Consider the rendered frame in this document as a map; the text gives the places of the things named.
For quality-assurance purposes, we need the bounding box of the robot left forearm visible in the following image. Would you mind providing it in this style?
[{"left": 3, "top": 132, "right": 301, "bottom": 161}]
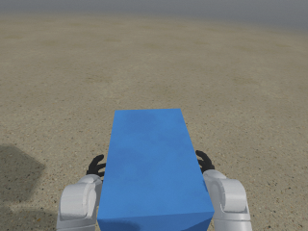
[{"left": 56, "top": 174, "right": 103, "bottom": 231}]

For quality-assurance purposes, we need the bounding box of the robot right forearm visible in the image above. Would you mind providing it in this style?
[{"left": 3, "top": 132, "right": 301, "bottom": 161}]
[{"left": 202, "top": 169, "right": 252, "bottom": 231}]

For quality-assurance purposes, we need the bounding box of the robot right hand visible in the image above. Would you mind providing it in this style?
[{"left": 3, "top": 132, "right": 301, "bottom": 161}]
[{"left": 195, "top": 150, "right": 215, "bottom": 174}]

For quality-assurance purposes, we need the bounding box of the robot left hand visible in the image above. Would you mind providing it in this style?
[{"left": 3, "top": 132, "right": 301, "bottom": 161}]
[{"left": 86, "top": 154, "right": 107, "bottom": 183}]

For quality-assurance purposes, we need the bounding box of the carton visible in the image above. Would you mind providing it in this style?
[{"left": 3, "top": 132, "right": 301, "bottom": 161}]
[{"left": 96, "top": 108, "right": 215, "bottom": 231}]

